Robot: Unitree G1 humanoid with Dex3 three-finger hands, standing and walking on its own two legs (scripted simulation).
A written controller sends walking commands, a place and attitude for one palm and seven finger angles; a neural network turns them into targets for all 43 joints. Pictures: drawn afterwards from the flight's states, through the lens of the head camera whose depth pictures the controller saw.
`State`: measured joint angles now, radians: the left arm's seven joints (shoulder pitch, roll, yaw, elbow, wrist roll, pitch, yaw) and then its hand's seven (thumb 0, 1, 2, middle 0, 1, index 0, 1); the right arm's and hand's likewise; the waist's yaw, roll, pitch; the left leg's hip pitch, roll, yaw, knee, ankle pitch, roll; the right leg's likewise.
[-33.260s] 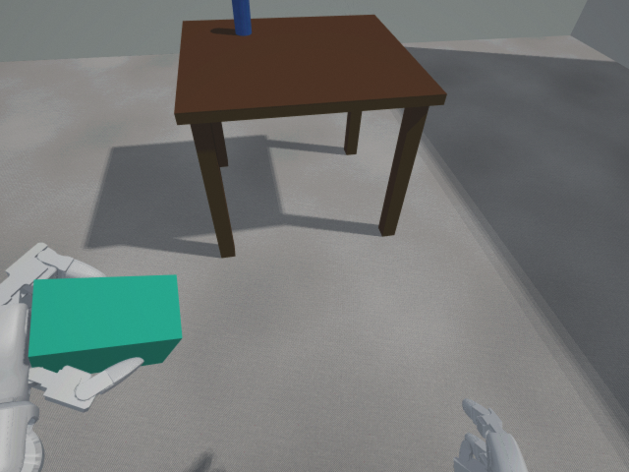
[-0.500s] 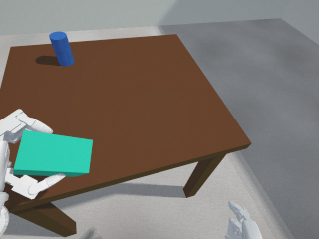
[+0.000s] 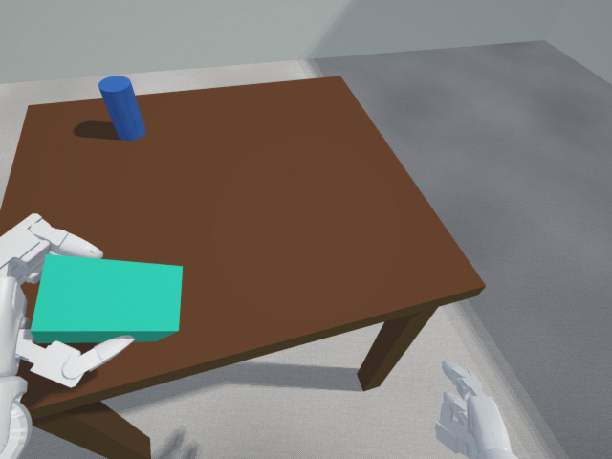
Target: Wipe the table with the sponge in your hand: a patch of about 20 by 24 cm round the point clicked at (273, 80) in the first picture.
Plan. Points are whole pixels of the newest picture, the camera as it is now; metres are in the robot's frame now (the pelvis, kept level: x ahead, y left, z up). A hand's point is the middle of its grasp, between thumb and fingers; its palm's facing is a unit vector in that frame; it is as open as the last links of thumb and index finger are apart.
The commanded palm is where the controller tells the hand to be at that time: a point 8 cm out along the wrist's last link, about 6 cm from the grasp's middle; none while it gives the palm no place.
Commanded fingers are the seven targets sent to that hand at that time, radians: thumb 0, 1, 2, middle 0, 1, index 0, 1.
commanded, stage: come to a stop and stand still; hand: left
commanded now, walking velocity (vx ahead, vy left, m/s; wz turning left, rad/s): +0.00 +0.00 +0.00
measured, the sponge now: (129, 305) +0.23 +0.21 +0.12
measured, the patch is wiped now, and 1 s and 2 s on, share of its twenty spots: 0.00 0.00 0.00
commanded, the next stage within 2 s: look again from close up in 0.04 s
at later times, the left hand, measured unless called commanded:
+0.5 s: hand (75, 318) +0.20 +0.24 +0.15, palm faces +0.35 -0.85 -0.39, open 10.5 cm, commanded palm +0.15 +0.28 +0.17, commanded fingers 0.00 0.10 1.30 -1.20 -1.60 -1.20 -1.60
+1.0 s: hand (48, 312) +0.21 +0.28 +0.14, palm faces +0.35 -0.84 -0.41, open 10.5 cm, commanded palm +0.15 +0.29 +0.17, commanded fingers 0.00 0.10 1.30 -1.20 -1.60 -1.20 -1.60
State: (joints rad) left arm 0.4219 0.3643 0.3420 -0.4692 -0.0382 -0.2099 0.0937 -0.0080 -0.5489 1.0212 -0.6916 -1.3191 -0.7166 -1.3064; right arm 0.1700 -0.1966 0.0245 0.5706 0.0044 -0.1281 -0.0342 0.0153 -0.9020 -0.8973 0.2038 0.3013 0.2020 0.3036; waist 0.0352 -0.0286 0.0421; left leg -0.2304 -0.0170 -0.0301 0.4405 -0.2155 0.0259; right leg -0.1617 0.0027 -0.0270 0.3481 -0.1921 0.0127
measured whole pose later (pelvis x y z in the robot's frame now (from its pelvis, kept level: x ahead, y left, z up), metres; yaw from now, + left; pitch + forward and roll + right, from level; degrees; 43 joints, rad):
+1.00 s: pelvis -0.01 +0.01 +0.00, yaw +1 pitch +0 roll -1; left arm 0.40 0.43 0.38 -0.41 -0.03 -0.27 0.07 -0.01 -0.55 1.02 -0.70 -1.31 -0.72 -1.30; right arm 0.22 -0.17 0.03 0.60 0.01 -0.17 -0.03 0.02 -0.90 -0.90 0.20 0.30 0.20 0.30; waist 0.04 -0.07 0.07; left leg -0.26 -0.04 -0.03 0.47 -0.21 0.05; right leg -0.20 -0.02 -0.03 0.40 -0.21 0.03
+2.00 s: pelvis -0.01 +0.00 +0.00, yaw +0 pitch +0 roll -1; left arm 0.45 0.36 0.33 -0.44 -0.04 -0.20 0.09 -0.01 -0.55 1.02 -0.69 -1.32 -0.72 -1.31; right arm 0.19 -0.21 0.01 0.59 0.01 -0.13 -0.04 0.02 -0.90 -0.90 0.20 0.30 0.20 0.30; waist 0.02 -0.01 0.05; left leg -0.24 -0.02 -0.03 0.43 -0.19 0.03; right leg -0.17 0.00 -0.03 0.33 -0.17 0.01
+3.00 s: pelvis -0.01 -0.06 -0.02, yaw -1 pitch +1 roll +1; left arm 0.44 0.56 0.27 -0.43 0.32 -0.01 0.11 0.00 -0.56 1.02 -0.70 -1.32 -0.72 -1.31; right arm 0.18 -0.26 -0.01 0.59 0.00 -0.07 -0.10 0.02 -0.90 -0.90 0.20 0.30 0.20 0.30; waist 0.08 0.05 0.00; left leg -0.32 0.03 -0.04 0.60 -0.29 -0.04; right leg -0.32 0.05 -0.03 0.63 -0.33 -0.07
